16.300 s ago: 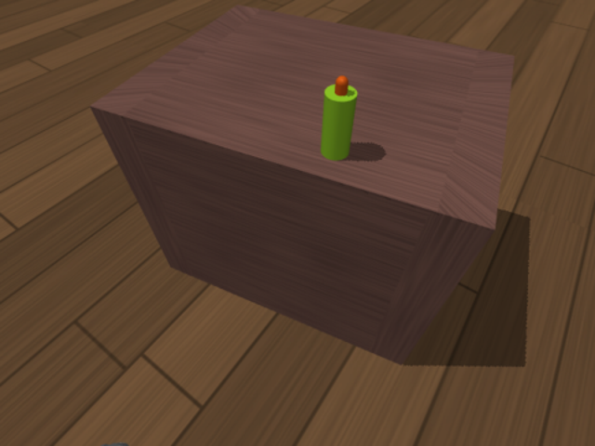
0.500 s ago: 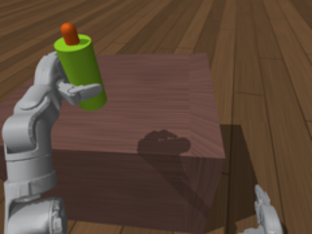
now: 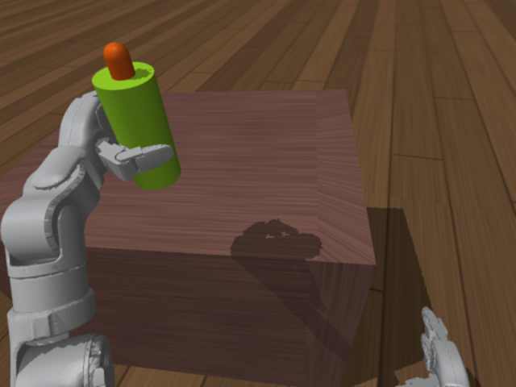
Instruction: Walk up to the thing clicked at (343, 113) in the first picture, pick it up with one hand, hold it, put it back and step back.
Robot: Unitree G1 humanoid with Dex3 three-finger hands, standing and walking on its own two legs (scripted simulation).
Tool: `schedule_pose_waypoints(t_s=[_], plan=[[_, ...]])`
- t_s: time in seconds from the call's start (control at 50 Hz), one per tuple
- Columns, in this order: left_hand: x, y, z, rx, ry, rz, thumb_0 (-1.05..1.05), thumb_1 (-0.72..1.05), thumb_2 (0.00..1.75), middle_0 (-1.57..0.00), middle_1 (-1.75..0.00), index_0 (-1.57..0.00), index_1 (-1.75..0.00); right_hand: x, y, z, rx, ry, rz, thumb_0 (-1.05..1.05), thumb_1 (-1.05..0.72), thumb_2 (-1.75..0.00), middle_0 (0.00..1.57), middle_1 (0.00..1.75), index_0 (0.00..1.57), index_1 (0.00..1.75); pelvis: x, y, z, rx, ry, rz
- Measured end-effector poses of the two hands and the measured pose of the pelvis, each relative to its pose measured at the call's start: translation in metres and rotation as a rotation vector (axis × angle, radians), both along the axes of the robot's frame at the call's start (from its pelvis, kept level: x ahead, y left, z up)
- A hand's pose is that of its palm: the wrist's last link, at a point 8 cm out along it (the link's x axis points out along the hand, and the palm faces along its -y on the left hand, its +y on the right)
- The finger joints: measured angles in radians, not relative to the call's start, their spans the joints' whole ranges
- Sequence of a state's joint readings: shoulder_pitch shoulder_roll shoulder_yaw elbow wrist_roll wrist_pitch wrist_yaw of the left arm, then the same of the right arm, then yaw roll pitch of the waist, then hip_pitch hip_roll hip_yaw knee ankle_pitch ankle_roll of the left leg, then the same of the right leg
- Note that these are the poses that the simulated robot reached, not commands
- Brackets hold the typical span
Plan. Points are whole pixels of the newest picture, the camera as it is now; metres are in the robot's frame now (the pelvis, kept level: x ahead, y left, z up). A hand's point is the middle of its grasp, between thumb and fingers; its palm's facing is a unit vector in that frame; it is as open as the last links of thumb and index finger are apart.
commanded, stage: hold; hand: left
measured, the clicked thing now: (139, 119) +0.31 +0.14 +0.31
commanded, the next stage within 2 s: crouch in 1.74 s
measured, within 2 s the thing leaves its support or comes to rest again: neither
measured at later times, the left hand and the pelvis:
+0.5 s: hand (138, 127) +0.33 +0.16 +0.29, palm faces +0.01 -1.00 -0.03, open 9.9 cm; pelvis -0.01 +0.00 +0.00, yaw +0 degrees
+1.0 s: hand (134, 130) +0.33 +0.16 +0.29, palm faces +0.03 -1.00 -0.03, open 9.9 cm; pelvis -0.01 +0.00 +0.00, yaw +0 degrees
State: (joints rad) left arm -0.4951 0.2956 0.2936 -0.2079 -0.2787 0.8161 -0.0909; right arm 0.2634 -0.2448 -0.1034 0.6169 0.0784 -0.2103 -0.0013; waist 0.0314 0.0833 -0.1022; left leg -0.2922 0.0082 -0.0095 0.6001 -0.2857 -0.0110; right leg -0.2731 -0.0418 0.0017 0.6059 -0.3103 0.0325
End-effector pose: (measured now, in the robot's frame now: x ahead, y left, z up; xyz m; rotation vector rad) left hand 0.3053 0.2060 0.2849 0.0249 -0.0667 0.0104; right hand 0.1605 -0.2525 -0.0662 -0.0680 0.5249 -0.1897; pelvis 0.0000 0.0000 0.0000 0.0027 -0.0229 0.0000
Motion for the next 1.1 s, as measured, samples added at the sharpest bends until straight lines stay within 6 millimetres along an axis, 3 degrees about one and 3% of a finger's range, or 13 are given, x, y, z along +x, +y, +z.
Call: schedule_pose_waypoints(t_s=[1.1], plan=[[-0.004,0.012,0.005,0.009,-0.015,0.023,-0.01,-0.59,1.10,-0.86,-1.24,-0.86,-1.25,-0.009,0.003,-0.001,-0.012,-0.008,-0.010,-0.01,0.53,-0.05,0.05,0.05,0.05,0.05,-0.007,0.002,-0.002,-0.003,-0.002,-0.002]])
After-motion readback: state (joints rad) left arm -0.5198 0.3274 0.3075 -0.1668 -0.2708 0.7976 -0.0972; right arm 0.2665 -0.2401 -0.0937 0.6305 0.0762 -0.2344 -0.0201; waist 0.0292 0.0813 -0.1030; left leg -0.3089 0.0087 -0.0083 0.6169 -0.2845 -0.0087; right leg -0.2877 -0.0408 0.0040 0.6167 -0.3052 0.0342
